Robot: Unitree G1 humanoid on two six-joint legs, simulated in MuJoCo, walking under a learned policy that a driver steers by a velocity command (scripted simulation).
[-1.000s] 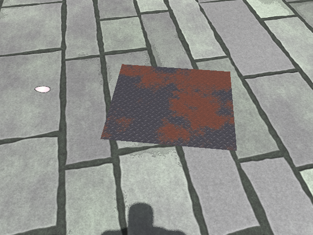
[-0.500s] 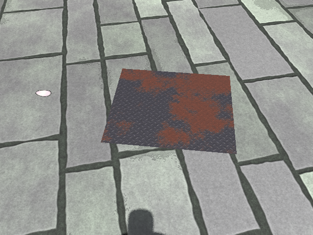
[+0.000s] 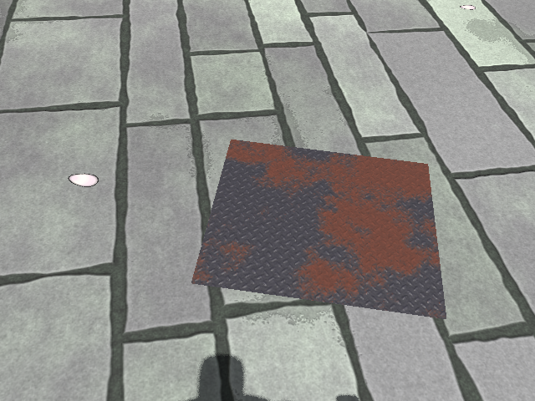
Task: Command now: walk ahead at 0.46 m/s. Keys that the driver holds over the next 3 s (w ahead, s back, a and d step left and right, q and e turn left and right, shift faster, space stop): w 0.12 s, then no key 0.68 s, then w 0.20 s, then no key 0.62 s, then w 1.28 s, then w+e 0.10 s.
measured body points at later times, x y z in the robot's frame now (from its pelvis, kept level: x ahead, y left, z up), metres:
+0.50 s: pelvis +0.19 +0.04 +0.03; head +0.21 +0.04 +0.48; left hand +0.35 +0.27 -0.09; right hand +0.18 -0.21 -0.12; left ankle +0.10 +0.12 -0.70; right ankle +0.30 -0.07 -0.70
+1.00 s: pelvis +0.27 +0.04 +0.04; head +0.27 +0.04 +0.49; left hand +0.34 +0.30 -0.10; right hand +0.24 -0.21 -0.11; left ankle +0.20 +0.16 -0.70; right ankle +0.30 -0.07 -0.67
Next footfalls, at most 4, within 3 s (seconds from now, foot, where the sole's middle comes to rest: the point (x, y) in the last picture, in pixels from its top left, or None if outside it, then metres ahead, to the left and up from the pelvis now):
0.50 right None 0.34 -0.07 -0.74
0.74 left None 0.24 0.16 -0.74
1.12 right None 0.40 -0.09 -0.74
1.44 left None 0.43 0.14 -0.74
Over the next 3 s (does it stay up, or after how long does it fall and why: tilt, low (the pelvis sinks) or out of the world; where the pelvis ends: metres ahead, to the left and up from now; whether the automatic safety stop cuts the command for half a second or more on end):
stays up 1.02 0.07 0.02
